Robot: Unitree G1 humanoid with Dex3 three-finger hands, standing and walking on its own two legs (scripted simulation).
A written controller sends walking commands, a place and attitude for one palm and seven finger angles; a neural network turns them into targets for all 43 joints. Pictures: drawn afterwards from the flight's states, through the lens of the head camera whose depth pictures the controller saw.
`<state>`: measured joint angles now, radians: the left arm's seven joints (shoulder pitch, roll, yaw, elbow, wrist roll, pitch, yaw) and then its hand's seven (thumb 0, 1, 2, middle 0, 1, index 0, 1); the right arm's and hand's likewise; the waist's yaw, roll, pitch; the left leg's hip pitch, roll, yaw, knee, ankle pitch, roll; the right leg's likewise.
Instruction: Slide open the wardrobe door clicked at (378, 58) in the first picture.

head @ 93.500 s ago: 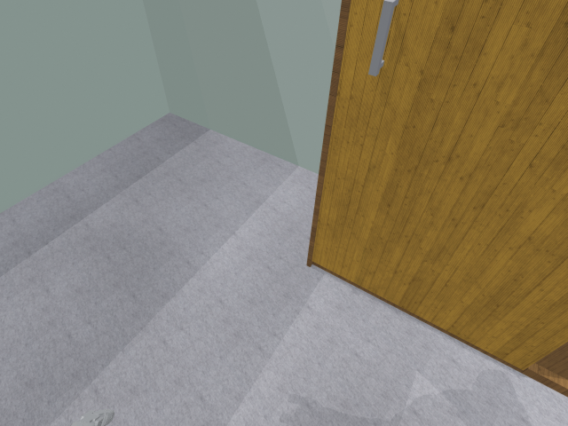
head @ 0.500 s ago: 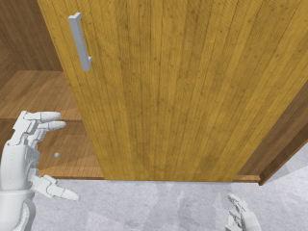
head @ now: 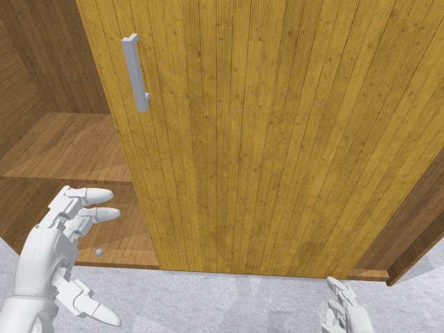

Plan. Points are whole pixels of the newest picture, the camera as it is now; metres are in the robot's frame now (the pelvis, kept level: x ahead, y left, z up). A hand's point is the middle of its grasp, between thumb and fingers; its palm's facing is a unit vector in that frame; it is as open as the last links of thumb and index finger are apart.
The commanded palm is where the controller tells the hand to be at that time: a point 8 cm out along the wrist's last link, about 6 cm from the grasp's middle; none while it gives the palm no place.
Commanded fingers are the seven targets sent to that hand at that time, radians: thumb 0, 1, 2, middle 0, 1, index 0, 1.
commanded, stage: draw the hand back to the body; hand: left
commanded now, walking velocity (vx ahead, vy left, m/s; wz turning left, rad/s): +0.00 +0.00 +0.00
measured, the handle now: (138, 73) +0.51 +0.26 +0.24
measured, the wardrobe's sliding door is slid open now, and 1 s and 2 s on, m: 0.59 0.59 0.59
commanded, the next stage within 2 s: step back with the hand held close in 1.44 s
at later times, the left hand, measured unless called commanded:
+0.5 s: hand (78, 234) +0.18 +0.22 +0.18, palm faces +0.34 -0.89 -0.31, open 14.0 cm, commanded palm +0.13 +0.26 +0.19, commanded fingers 0.00 -0.08 0.43 -0.23 -0.87 -0.23 -0.87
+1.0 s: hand (76, 197) +0.22 +0.24 +0.20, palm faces +0.43 -0.82 -0.38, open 9.3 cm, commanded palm +0.18 +0.28 +0.21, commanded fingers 0.00 0.83 0.87 -0.20 -0.34 -0.20 -0.34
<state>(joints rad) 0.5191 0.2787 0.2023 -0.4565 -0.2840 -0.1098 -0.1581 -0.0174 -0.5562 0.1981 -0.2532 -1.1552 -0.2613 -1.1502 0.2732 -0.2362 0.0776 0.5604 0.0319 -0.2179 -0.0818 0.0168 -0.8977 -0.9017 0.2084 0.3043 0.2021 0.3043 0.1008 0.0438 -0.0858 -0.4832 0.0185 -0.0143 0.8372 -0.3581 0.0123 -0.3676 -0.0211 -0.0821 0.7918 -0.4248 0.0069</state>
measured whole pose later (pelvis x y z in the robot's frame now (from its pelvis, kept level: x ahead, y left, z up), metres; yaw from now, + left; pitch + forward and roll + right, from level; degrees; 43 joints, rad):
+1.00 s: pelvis +0.03 -0.01 +0.04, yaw -2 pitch -5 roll +0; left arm 0.48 0.35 0.32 -0.41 -0.06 -0.09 0.10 0.00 0.47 0.70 -0.22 -0.55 -0.23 -0.55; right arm 0.21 -0.23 0.03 0.65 -0.01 -0.18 -0.09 0.02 -0.90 -0.90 0.21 0.30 0.20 0.30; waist 0.09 0.04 0.00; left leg -0.15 0.01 0.03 0.47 -0.24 0.00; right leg -0.07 -0.02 -0.04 0.46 -0.31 0.00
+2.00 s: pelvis -0.03 +0.02 +0.03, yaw -2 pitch -1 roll -1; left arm 0.54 0.43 0.42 -0.46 -0.04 -0.19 0.10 0.01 0.89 0.90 -0.21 -0.31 -0.22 -0.30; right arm 0.20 -0.23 0.01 0.56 0.00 -0.05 -0.09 0.01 -0.90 -0.90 0.21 0.30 0.20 0.30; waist 0.04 0.02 0.02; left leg -0.32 0.00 0.03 0.46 -0.13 0.04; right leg -0.24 -0.03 -0.04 0.45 -0.19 0.03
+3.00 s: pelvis -0.21 +0.05 +0.04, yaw -4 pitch -2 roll -2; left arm 0.46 0.42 0.41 -0.43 -0.04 -0.13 0.12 0.01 0.89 0.90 -0.21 -0.31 -0.21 -0.30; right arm 0.20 -0.17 0.03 0.60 -0.01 -0.15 -0.05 0.01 -0.90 -0.90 0.21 0.30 0.20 0.30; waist -0.04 -0.04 0.00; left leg -0.33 -0.01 0.04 0.34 -0.09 0.01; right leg -0.29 0.08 -0.02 0.75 -0.47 -0.03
